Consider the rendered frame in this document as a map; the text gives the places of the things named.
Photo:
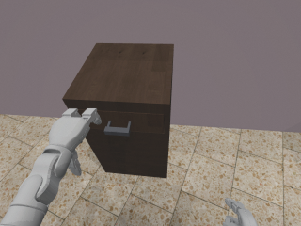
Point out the robot left forearm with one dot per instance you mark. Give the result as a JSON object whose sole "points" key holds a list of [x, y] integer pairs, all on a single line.
{"points": [[39, 189]]}

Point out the robot right hand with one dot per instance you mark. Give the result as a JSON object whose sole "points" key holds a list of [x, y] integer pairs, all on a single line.
{"points": [[245, 217]]}

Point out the robot left hand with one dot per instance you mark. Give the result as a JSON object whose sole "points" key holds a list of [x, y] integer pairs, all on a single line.
{"points": [[70, 130]]}

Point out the handle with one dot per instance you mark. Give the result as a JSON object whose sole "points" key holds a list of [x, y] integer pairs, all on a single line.
{"points": [[117, 131]]}

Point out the drawer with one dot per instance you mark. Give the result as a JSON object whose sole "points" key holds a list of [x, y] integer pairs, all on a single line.
{"points": [[140, 122]]}

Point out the cabinet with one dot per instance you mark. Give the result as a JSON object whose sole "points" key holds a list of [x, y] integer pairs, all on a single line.
{"points": [[127, 77]]}

